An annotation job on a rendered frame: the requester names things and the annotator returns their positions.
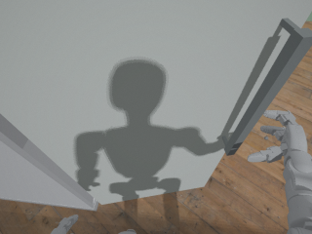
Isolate handle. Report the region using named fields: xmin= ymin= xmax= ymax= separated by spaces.
xmin=222 ymin=18 xmax=312 ymax=156

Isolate fridge door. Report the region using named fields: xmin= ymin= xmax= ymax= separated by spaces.
xmin=0 ymin=0 xmax=312 ymax=205

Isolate robot left hand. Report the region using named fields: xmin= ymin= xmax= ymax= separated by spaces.
xmin=51 ymin=214 xmax=79 ymax=234

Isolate robot right hand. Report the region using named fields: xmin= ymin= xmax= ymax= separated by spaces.
xmin=247 ymin=110 xmax=308 ymax=163

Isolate robot right forearm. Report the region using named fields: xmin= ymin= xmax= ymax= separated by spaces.
xmin=283 ymin=150 xmax=312 ymax=231

